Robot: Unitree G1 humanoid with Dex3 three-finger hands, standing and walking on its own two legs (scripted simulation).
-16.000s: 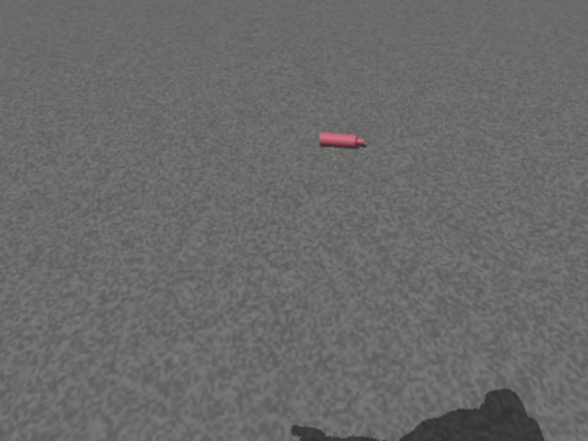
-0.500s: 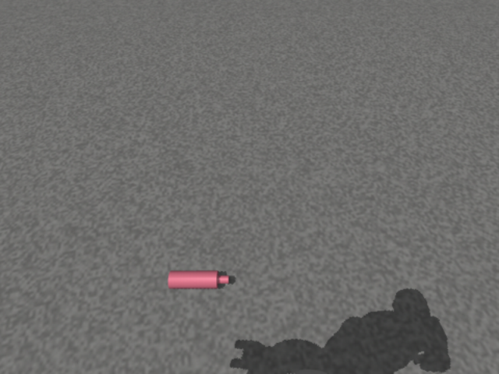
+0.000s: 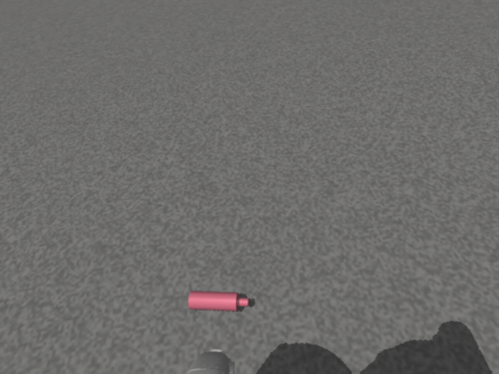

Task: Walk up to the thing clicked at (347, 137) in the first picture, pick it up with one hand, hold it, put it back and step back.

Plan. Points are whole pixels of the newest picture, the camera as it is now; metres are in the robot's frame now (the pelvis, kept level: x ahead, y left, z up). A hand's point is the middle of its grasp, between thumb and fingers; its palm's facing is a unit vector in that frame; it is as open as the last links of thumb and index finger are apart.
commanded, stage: walk up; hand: left
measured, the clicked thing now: (219, 301) +0.50 +0.22 -0.73
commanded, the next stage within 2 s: none
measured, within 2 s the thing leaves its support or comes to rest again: neither
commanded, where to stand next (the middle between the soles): +0.10 +0.01 m, yaw -3 degrees
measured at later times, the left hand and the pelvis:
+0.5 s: hand out of the picture +0.09 +0.29 -0.17, palm faces -0.13 -0.92 -0.36, open 7.4 cm; pelvis +0.01 +0.01 -0.02, yaw -6 degrees
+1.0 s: hand out of the picture +0.10 +0.29 -0.15, palm faces -0.03 -0.88 -0.48, open 7.4 cm; pelvis +0.04 +0.00 -0.02, yaw -1 degrees
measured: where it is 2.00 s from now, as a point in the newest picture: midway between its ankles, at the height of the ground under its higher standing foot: outside the picture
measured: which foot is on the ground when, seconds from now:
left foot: up 0.00-0.08, down 0.10-0.56, up 0.58-0.98, down 1.00-1.00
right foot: down 0.00-0.12, up 0.14-0.52, down 0.54-1.00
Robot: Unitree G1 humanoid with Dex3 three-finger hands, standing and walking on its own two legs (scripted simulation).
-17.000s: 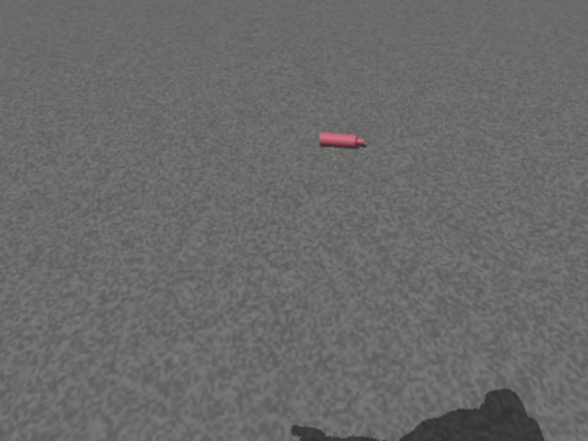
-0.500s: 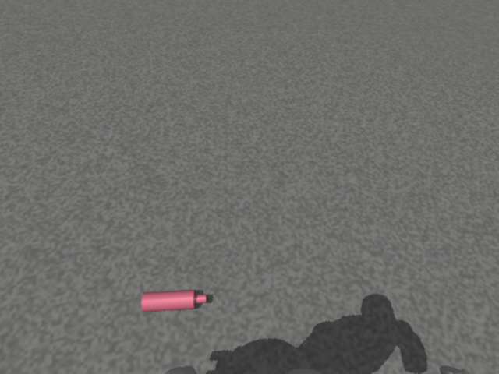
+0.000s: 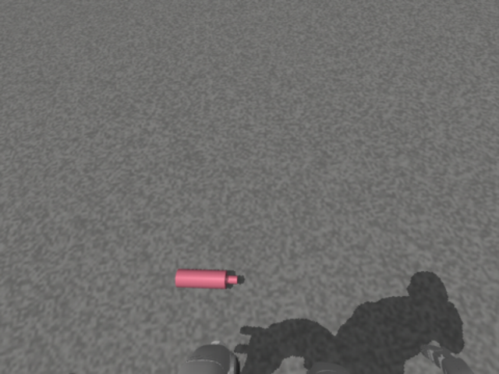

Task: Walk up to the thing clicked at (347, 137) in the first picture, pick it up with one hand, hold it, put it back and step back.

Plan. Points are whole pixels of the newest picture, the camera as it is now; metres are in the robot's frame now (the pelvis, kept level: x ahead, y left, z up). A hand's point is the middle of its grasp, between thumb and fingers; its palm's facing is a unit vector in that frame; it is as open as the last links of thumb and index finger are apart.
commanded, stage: walk up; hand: left
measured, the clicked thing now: (207, 278) +0.45 +0.22 -0.71
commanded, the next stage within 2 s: none
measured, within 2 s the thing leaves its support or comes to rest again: neither
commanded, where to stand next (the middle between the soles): +0.06 +0.01 m, yaw -2 degrees
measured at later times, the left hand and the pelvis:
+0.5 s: hand out of the picture +0.02 +0.27 -0.14, palm faces -0.05 -0.92 -0.39, open 7.4 cm; pelvis -0.05 +0.01 +0.01, yaw -1 degrees
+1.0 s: hand out of the picture +0.09 +0.25 -0.13, palm faces -0.03 -0.89 -0.46, open 7.4 cm; pelvis -0.03 -0.02 +0.00, yaw +0 degrees
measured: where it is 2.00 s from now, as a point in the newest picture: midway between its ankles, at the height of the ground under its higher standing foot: outside the picture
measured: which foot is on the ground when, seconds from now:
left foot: down 0.00-0.34, up 0.36-0.52, down 0.54-0.92, up 0.94-1.00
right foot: down 0.00-0.02, up 0.04-0.26, down 0.28-0.56, up 0.58-0.88, down 0.90-1.00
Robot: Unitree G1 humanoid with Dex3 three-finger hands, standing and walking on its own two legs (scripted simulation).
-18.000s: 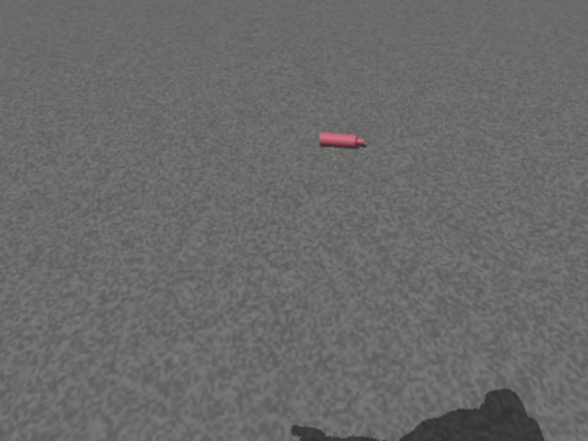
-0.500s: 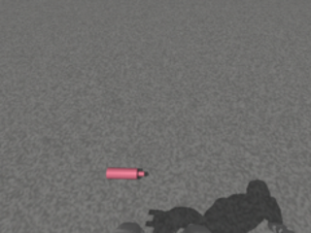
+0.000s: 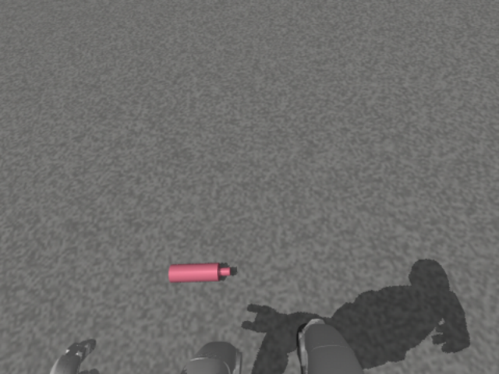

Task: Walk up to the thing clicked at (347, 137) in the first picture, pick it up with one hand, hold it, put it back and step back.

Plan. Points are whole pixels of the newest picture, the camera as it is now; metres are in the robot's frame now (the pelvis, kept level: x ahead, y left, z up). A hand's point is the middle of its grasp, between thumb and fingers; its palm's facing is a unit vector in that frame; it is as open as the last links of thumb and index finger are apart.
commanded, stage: walk up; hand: left
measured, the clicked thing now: (200, 272) +0.48 +0.24 -0.71
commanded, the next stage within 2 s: stand in 1.80 s
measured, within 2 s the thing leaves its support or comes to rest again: neither
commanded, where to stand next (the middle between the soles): +0.09 +0.04 m, yaw -2 degrees
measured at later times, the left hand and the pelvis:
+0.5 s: hand out of the picture -0.05 +0.33 -0.15, palm faces +0.04 -0.91 -0.41, open 7.4 cm; pelvis -0.09 +0.03 +0.01, yaw +3 degrees
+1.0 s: hand out of the picture +0.01 +0.32 -0.13, palm faces -0.04 -0.92 -0.39, open 7.4 cm; pelvis -0.08 +0.05 +0.02, yaw -2 degrees
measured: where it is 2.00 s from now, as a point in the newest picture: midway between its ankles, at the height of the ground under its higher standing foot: outside the picture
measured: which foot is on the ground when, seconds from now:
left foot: up 0.00-0.22, down 0.24-1.00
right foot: down 0.00-0.28, up 0.30-0.58, down 0.60-1.00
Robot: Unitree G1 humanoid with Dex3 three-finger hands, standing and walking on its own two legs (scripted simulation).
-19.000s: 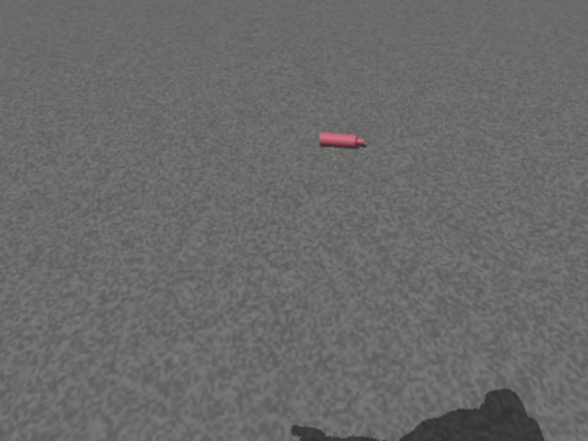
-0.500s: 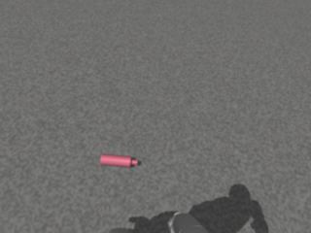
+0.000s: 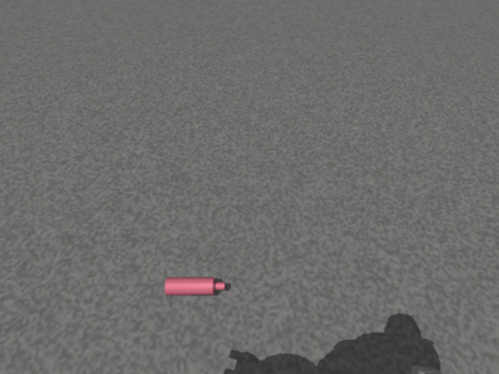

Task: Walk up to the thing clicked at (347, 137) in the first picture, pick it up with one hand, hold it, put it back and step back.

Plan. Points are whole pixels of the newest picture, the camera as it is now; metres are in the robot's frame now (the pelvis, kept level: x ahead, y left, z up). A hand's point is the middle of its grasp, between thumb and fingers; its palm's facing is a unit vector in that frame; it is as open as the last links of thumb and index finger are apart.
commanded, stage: walk up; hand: left
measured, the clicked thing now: (195, 286) +0.55 +0.22 -0.73
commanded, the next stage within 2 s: stand in 0.80 s
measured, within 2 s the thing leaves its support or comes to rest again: neither
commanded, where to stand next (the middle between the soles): +0.17 +0.00 m, yaw +0 degrees
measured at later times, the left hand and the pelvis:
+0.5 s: hand out of the picture +0.12 +0.23 -0.13, palm faces -0.02 -0.94 -0.34, open 7.4 cm; pelvis +0.02 -0.02 +0.02, yaw +0 degrees
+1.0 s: hand out of the picture +0.12 +0.25 -0.13, palm faces -0.03 -0.94 -0.34, open 7.4 cm; pelvis +0.02 -0.01 +0.02, yaw +0 degrees
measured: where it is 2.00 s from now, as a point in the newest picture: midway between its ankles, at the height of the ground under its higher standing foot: outside the picture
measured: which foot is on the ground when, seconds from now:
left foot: down 0.00-1.00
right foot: down 0.00-1.00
